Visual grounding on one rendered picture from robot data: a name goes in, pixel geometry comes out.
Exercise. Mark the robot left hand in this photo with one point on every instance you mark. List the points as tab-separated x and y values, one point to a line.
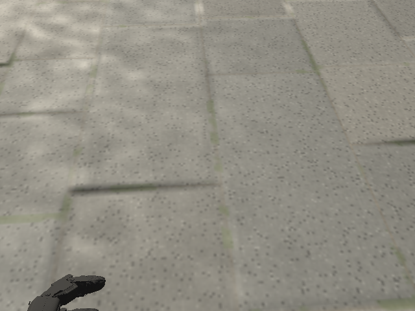
65	290

